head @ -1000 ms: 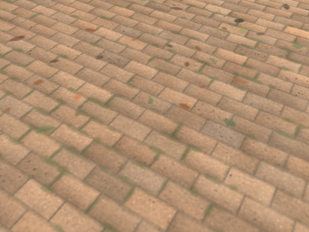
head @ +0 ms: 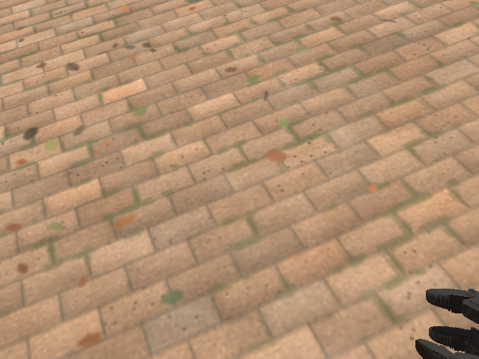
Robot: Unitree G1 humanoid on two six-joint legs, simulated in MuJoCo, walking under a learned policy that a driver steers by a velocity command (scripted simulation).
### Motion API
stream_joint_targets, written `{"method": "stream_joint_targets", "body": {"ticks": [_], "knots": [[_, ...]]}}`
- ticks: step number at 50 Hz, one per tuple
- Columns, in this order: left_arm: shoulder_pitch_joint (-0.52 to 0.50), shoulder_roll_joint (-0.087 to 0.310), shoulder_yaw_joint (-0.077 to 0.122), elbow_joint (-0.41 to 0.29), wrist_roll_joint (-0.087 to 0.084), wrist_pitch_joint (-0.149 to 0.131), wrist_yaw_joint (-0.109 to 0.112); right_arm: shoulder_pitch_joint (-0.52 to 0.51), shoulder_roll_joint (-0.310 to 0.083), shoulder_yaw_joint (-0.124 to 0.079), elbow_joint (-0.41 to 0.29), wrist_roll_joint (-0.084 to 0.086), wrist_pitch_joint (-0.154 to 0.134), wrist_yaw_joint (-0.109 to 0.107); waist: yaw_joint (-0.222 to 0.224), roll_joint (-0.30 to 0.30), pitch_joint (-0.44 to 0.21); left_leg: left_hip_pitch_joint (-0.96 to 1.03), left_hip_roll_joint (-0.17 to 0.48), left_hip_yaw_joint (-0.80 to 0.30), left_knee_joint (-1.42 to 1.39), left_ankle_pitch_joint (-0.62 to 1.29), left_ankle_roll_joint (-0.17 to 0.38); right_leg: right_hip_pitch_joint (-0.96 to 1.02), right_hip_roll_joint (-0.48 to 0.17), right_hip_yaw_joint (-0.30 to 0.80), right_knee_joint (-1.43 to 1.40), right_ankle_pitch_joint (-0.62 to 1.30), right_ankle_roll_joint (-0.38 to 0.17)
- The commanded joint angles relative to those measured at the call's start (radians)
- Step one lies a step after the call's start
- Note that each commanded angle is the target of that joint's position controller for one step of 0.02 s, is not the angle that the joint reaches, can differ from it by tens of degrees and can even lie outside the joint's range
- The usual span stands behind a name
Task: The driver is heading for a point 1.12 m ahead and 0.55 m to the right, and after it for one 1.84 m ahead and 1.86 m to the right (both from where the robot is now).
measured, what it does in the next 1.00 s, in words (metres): walks ahead, turning right: left foot, then right foot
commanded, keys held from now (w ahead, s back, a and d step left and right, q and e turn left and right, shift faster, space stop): w+e+shift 0.60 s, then w+shift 0.40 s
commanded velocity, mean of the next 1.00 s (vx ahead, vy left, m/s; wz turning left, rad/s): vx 0.95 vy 0.00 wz -0.79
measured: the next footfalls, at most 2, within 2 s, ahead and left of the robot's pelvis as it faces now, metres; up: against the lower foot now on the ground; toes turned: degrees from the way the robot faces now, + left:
left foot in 0.14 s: +0.20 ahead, +0.17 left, +0.00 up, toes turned -14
right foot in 0.58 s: +0.50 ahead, -0.22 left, +0.00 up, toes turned -39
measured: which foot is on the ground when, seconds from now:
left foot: up 0.00-0.12, down 0.14-0.56, up 0.58-1.00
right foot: down 0.00-0.14, up 0.16-0.56, down 0.58-1.00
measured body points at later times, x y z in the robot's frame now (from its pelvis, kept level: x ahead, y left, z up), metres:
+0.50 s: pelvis +0.30 -0.02 -0.04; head +0.33 -0.06 +0.41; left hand +0.64 +0.05 -0.08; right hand +0.11 -0.25 -0.17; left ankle +0.16 +0.18 -0.75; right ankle +0.42 -0.21 -0.69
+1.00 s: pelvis +0.67 -0.30 -0.03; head +0.69 -0.34 +0.42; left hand +0.84 -0.10 -0.14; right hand +0.72 -0.64 -0.09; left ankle +0.95 -0.38 -0.71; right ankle +0.47 -0.20 -0.75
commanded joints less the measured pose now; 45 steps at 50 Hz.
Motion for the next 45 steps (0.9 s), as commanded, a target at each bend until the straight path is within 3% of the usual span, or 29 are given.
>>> {"method": "stream_joint_targets", "body": {"ticks": [1, 5, 6, 7, 8, 9, 10, 11, 12, 13, 14, 16, 20, 23, 25, 26, 28, 29, 30, 31, 32, 33, 34, 35, 36, 38, 40, 42, 45], "knots": [[-0.092, 0.208, 0.064, -0.093, -0.019, -0.01, 0.017, -0.198, -0.036, -0.007, -0.115, 0.013, -0.028, 0.013, -0.027, -0.194, 0.102, 0.083, -0.036, 0.03, -0.161, -0.013, -0.012, -0.134, -0.123, 0.2, -0.193, -0.054, -0.148], [-0.157, 0.209, 0.072, -0.121, -0.029, 0.001, 0.014, -0.096, -0.1, -0.034, -0.109, 0.037, -0.035, 0.005, -0.087, -0.255, 0.067, 0.285, -0.005, 0.009, -0.256, -0.138, -0.009, -0.134, -0.138, 0.296, -0.104, 0.008, -0.137], [-0.183, 0.184, 0.064, -0.135, -0.02, 0.002, 0.009, 0.03, -0.13, -0.052, -0.076, 0.041, -0.036, -0.006, -0.147, -0.248, 0.006, 0.431, -0.001, 0.022, -0.289, -0.152, 0.013, -0.159, -0.104, 0.285, -0.001, 0.11, -0.115], [-0.205, 0.143, 0.05, -0.153, 0.006, 0.0, -0.003, 0.246, -0.169, -0.068, -0.028, 0.035, -0.037, -0.016, -0.241, -0.168, -0.145, 0.718, 0.085, -0.051, -0.273, -0.167, 0.049, -0.263, -0.03, 0.206, 0.288, 0.152, -0.078], [-0.191, 0.016, 0.015, -0.201, 0.035, -0.01, -0.014, 0.436, -0.225, -0.068, -0.001, -0.008, -0.028, -0.024, -0.257, 0.134, -0.329, 1.065, 0.269, -0.298, -0.263, -0.389, 0.102, -0.531, 0.057, 0.099, 0.633, -0.181, -0.048], [-0.087, 0.031, 0.009, -0.246, -0.058, -0.029, -0.011, 0.407, -0.255, -0.068, 0.001, -0.041, -0.032, -0.001, -0.168, 0.491, -0.323, 1.101, 0.444, -0.818, -0.495, -0.739, 0.23, -0.809, 0.056, 0.021, 0.915, -0.22, -0.026], [-0.148, 0.129, 0.027, -0.211, -0.071, -0.026, -0.008, 0.321, -0.162, -0.047, -0.024, -0.028, -0.032, 0.001, -0.187, 0.317, -0.157, 0.981, 0.429, -0.742, -0.53, -0.845, 0.239, -0.892, -0.02, -0.009, 1.023, -0.103, -0.016], [-0.247, 0.165, 0.037, -0.212, -0.04, -0.023, -0.014, 0.31, -0.117, -0.037, -0.011, -0.014, -0.024, -0.01, -0.207, 0.188, -0.055, 0.87, 0.392, -0.542, -0.514, -0.667, 0.222, -0.89, -0.053, -0.051, 1.029, -0.026, -0.014], [-0.273, 0.167, 0.042, -0.2, -0.022, -0.018, -0.02, 0.305, -0.099, -0.03, 0.008, -0.02, -0.017, -0.02, -0.189, 0.07, -0.015, 0.777, 0.345, -0.402, -0.51, -0.499, 0.206, -0.829, -0.088, -0.056, 0.999, 0.029, -0.008], [-0.311, 0.154, 0.045, -0.208, -0.017, -0.014, -0.028, 0.299, -0.074, -0.021, 0.031, -0.03, -0.012, -0.025, -0.175, 0.055, 0.043, 0.705, 0.297, -0.286, -0.52, -0.375, 0.191, -0.804, -0.114, -0.055, 0.96, 0.06, -0.007], [-0.321, 0.133, 0.041, -0.221, -0.028, -0.008, -0.039, 0.298, -0.061, -0.014, 0.049, -0.035, -0.015, -0.031, -0.157, 0.092, 0.07, 0.658, 0.288, -0.214, -0.531, -0.298, 0.182, -0.786, -0.138, -0.056, 0.949, 0.081, -0.007], [-0.352, 0.097, 0.03, -0.242, -0.038, 0.007, -0.052, 0.31, -0.035, -0.005, 0.081, -0.023, -0.019, -0.033, -0.144, 0.089, 0.102, 0.627, 0.283, -0.102, -0.552, -0.183, 0.176, -0.819, -0.155, -0.072, 0.952, 0.084, -0.005], [-0.416, 0.094, 0.017, -0.28, -0.027, 0.012, -0.069, 0.279, -0.083, -0.002, 0.101, -0.037, -0.017, -0.047, -0.105, 0.045, 0.16, 0.559, 0.278, 0.103, -0.615, -0.017, 0.179, -0.84, -0.155, -0.108, 0.85, 0.206, 0.022], [-0.532, 0.099, 0.01, -0.298, -0.018, 0.003, -0.091, 0.314, -0.136, -0.008, 0.118, -0.035, -0.014, -0.055, -0.135, -0.019, 0.204, 0.567, 0.238, 0.253, -0.649, 0.122, 0.145, -0.747, -0.121, -0.224, 0.617, 0.322, -0.01], [-0.559, 0.112, 0.019, -0.299, -0.014, -0.009, -0.104, 0.348, -0.207, -0.017, 0.122, -0.036, -0.01, -0.059, -0.12, 0.007, 0.16, 0.586, 0.233, 0.32, -0.578, 0.645, 0.125, -0.534, -0.024, -0.345, 0.48, 0.329, -0.055], [-0.522, 0.143, 0.035, -0.292, -0.021, -0.009, -0.107, 0.368, -0.248, -0.024, 0.124, -0.036, -0.002, -0.064, -0.082, 0.063, 0.108, 0.644, 0.251, 0.327, -0.489, 0.954, 0.125, -0.456, 0.026, -0.382, 0.478, 0.288, -0.069], [-0.222, 0.25, 0.093, -0.222, -0.039, 0.007, -0.103, 0.317, -0.305, -0.042, 0.095, -0.031, 0.02, -0.068, 0.097, 0.147, -0.06, 0.627, 0.289, 0.314, -0.108, 1.281, 0.139, -0.112, 0.097, -0.385, 0.467, 0.166, -0.125], [0.052, 0.324, 0.138, -0.136, -0.037, 0.019, -0.09, 0.251, -0.283, -0.036, 0.061, -0.018, 0.015, -0.066, 0.226, 0.085, -0.154, 0.415, 0.243, 0.296, 0.23, 1.082, 0.118, 0.279, 0.088, -0.294, 0.309, 0.265, -0.182], [0.063, 0.341, 0.131, -0.076, -0.038, 0.027, -0.071, 0.269, -0.088, 0.017, 0.049, -0.043, -0.007, -0.057, 0.124, -0.209, -0.061, 0.085, 0.041, 0.255, 0.671, -0.315, 0.075, 0.436, -0.013, -0.063, 0.286, 0.277, -0.22], [-0.057, 0.36, 0.108, -0.16, -0.002, -0.004, -0.072, 0.394, -0.029, 0.053, -0.044, -0.007, -0.058, -0.043, -0.044, -0.423, -0.311, -0.186, -0.051, 0.018, 0.894, -0.525, 0.093, 0.622, -0.206, 0.566, 0.028, -0.075, -0.427], [-0.049, 0.27, 0.1, -0.174, 0.01, -0.025, -0.074, 0.277, -0.161, 0.032, -0.051, 0.01, -0.092, -0.037, 0.039, -0.209, -0.306, -0.214, 0.014, -0.077, 0.813, -0.372, 0.132, 0.554, -0.241, 0.677, -0.141, -0.257, -0.366], [-0.063, 0.248, 0.092, -0.147, 0.018, -0.047, -0.076, 0.217, -0.155, 0.031, -0.063, 0.036, -0.096, -0.041, 0.002, -0.078, -0.136, -0.215, 0.036, -0.052, 0.732, -0.311, 0.142, 0.383, -0.237, 0.629, -0.204, -0.228, -0.331], [-0.139, 0.229, 0.083, -0.143, 0.022, -0.065, -0.081, 0.213, -0.128, 0.038, -0.046, 0.023, -0.089, -0.049, -0.061, 0.077, -0.048, -0.145, 0.085, -0.058, 0.642, -0.257, 0.134, 0.199, -0.215, 0.54, -0.2, -0.133, -0.3], [-0.208, 0.197, 0.07, -0.144, 0.032, -0.075, -0.08, 0.249, -0.107, 0.038, -0.021, 0.009, -0.071, -0.05, -0.113, 0.083, -0.001, -0.067, 0.122, -0.064, 0.581, -0.221, 0.123, 0.068, -0.16, 0.413, -0.179, -0.034, -0.273], [-0.247, 0.176, 0.061, -0.145, 0.043, -0.079, -0.076, 0.297, -0.104, 0.037, -0.004, 0.006, -0.049, -0.043, -0.154, 0.019, 0.023, -0.019, 0.146, -0.065, 0.549, -0.202, 0.109, -0.03, -0.132, 0.333, -0.185, 0.023, -0.269], [-0.239, 0.131, 0.044, -0.114, 0.017, -0.081, -0.066, 0.282, -0.088, 0.038, 0.003, -0.013, -0.018, -0.041, -0.16, -0.001, 0.082, 0.005, 0.179, -0.02, 0.449, -0.189, 0.074, -0.155, -0.085, 0.185, -0.209, 0.155, -0.248], [-0.194, 0.13, 0.041, -0.083, 0.011, -0.083, -0.046, 0.148, -0.049, 0.055, -0.046, -0.035, -0.014, -0.038, -0.114, -0.013, 0.137, -0.019, 0.164, 0.043, 0.293, -0.062, 0.045, -0.22, -0.028, 0.058, -0.236, 0.325, -0.225], [-0.157, 0.122, 0.038, -0.057, 0.013, -0.08, -0.03, 0.024, -0.012, 0.069, -0.078, -0.04, -0.023, -0.027, -0.06, -0.02, 0.154, 0.02, 0.129, 0.082, 0.078, 0.153, 0.031, -0.244, 0.017, -0.025, -0.239, 0.377, -0.192], [-0.08, 0.153, 0.045, -0.009, 0.004, -0.087, -0.033, -0.095, -0.003, 0.071, -0.11, -0.018, -0.04, -0.01, 0.008, -0.039, 0.162, 0.119, 0.07, 0.115, -0.158, 0.349, 0.045, -0.201, -0.027, -0.013, -0.312, 0.31, -0.172]]}}
Keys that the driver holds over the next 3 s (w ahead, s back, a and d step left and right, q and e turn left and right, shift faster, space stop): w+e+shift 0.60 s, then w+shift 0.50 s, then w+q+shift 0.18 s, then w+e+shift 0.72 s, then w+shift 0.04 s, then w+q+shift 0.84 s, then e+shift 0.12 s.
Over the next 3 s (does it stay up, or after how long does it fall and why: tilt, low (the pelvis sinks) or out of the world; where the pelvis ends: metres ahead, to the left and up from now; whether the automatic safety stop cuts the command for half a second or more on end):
stays up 1.74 -1.75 -0.02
